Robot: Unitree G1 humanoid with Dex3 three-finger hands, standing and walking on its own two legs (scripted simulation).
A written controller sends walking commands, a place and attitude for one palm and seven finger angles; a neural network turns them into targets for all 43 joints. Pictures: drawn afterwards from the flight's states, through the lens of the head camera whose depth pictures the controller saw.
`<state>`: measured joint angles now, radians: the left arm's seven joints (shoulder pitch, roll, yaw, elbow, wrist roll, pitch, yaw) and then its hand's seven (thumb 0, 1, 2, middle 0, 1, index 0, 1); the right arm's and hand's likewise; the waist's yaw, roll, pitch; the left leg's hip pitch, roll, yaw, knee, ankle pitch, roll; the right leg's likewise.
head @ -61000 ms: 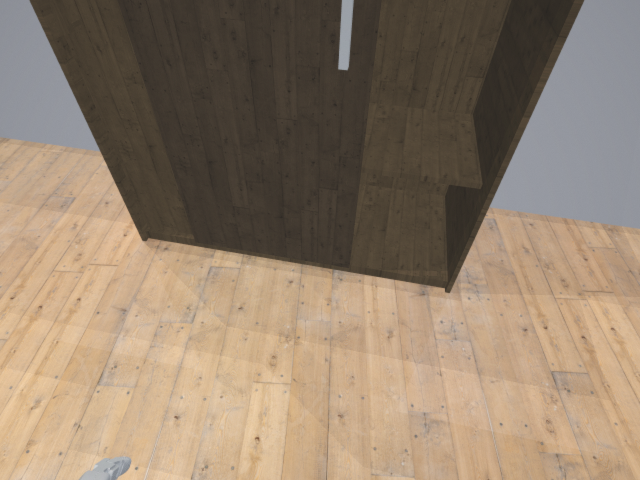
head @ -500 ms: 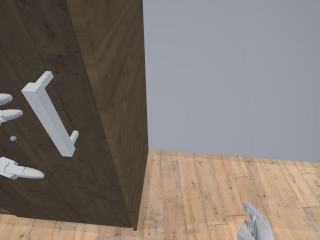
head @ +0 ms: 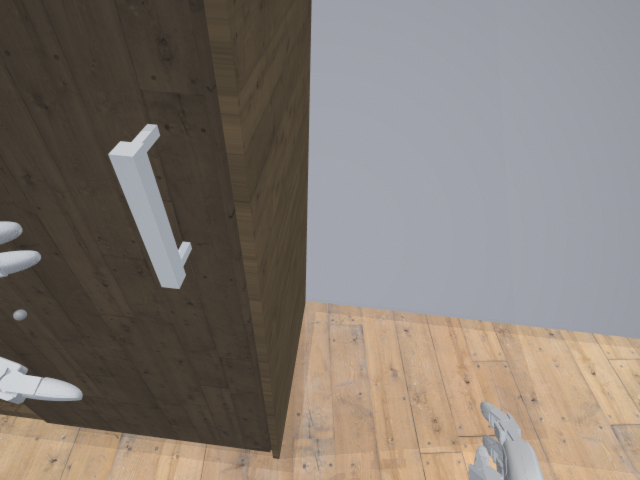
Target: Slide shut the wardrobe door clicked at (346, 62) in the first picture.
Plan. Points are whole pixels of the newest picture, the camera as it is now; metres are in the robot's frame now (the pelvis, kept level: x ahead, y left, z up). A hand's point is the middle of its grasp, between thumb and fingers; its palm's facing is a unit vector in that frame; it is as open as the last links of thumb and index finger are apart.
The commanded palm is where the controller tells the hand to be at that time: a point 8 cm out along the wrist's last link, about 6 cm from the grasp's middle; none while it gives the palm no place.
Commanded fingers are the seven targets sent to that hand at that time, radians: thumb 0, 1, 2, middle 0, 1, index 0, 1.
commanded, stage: slip the hand off the handle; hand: left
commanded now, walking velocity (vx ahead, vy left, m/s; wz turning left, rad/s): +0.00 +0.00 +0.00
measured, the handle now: (162, 212) +0.32 +0.24 +0.20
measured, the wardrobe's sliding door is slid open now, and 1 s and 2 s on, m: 0.00 0.00 0.00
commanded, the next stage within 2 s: draw the hand back to the body in 0.28 s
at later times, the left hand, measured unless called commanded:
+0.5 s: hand (42, 335) +0.17 +0.29 +0.16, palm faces +0.32 -0.92 -0.21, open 14.7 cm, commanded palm +0.11 +0.34 +0.18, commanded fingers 0.00 -0.55 0.20 -0.25 -1.15 -0.25 -1.15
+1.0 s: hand (73, 327) +0.19 +0.28 +0.16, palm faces +0.32 -0.90 -0.31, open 14.3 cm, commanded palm +0.13 +0.31 +0.19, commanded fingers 0.00 -0.15 0.39 -0.24 -0.92 -0.24 -0.92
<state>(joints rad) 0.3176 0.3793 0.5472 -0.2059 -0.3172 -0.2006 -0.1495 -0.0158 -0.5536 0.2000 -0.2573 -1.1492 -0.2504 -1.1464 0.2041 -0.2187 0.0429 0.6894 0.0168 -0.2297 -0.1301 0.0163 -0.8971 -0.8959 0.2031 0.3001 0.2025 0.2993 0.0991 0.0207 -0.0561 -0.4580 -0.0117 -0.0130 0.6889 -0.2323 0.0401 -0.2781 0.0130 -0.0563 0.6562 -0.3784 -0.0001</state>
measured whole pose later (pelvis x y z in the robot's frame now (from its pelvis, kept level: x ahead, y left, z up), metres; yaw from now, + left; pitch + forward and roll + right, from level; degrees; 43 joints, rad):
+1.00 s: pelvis +0.02 -0.02 +0.01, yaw +0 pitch -2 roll -3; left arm 0.47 0.43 0.48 -0.36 -0.26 0.08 -0.17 -0.02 -0.44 0.25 -0.26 -1.08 -0.25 -1.08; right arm 0.22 -0.26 0.05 0.61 0.05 -0.33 -0.10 0.02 -0.90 -0.90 0.20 0.30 0.20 0.30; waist 0.09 0.06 -0.06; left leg -0.36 0.02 -0.03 0.64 -0.25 0.01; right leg -0.16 0.05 -0.06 0.54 -0.35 -0.02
